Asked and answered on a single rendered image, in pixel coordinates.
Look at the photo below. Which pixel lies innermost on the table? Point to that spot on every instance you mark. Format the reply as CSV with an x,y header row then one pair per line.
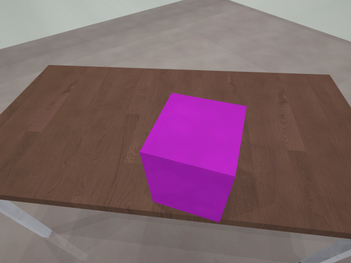
x,y
73,137

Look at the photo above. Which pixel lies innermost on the carton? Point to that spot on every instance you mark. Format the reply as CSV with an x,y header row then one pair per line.
x,y
190,156

